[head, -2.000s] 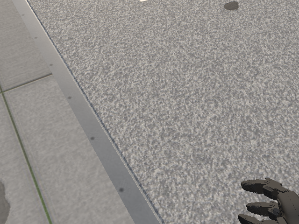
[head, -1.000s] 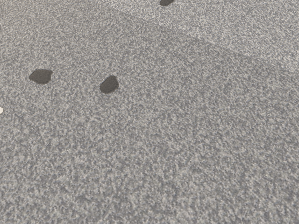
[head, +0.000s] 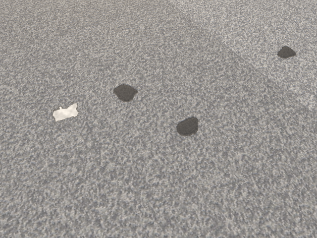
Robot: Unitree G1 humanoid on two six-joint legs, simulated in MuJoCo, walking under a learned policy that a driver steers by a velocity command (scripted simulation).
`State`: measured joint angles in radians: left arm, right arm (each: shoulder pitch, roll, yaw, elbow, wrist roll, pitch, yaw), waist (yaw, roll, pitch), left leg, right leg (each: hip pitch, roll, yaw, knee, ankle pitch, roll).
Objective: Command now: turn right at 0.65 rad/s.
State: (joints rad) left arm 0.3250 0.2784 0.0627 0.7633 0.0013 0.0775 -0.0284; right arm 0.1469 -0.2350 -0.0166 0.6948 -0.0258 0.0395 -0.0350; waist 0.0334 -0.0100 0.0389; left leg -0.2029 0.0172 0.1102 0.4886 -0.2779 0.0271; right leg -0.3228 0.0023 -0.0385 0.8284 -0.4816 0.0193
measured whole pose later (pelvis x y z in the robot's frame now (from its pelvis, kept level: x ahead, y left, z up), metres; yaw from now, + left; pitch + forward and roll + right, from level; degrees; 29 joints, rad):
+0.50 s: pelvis -0.01 -0.04 +0.01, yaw -19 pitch +0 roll +1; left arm 0.24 0.27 0.04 0.70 0.02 0.04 0.01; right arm 0.22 -0.31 -0.05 0.76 -0.02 0.07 -0.01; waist 0.00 0.03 0.05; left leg -0.47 0.01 -0.03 0.87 -0.33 -0.04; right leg -0.16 0.14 0.17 0.39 -0.21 -0.10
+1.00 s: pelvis +0.01 -0.02 +0.01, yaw +4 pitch +2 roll -1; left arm 0.11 0.32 0.03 0.69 0.01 0.03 0.02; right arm 0.26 -0.34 -0.10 0.73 -0.01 0.06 0.01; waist -0.04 -0.01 0.08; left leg -0.25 -0.16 -0.31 0.45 -0.20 0.04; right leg -0.41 0.06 0.12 0.76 -0.39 0.04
